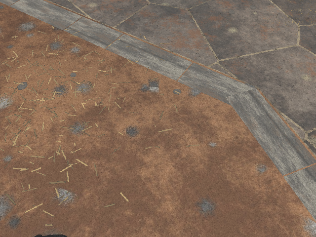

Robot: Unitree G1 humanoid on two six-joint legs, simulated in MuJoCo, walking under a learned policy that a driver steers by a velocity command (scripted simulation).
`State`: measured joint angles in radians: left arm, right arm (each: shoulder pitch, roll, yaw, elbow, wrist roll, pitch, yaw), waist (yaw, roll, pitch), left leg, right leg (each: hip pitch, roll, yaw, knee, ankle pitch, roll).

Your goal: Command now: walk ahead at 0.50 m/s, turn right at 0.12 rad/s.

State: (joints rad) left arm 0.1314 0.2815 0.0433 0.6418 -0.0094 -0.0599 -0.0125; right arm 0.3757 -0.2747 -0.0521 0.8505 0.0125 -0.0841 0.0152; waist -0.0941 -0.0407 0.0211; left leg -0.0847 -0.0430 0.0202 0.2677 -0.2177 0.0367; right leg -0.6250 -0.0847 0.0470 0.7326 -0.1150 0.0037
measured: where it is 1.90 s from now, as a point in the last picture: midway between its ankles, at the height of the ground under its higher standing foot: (126, 185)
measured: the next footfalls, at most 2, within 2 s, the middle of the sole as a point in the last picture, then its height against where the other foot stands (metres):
right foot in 0.16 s outside the picture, level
left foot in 0.70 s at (121, 225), level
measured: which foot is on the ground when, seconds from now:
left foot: down 0.00-0.18, up 0.20-0.68, down 0.70-1.00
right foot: up 0.00-0.14, down 0.16-0.72, up 0.74-1.00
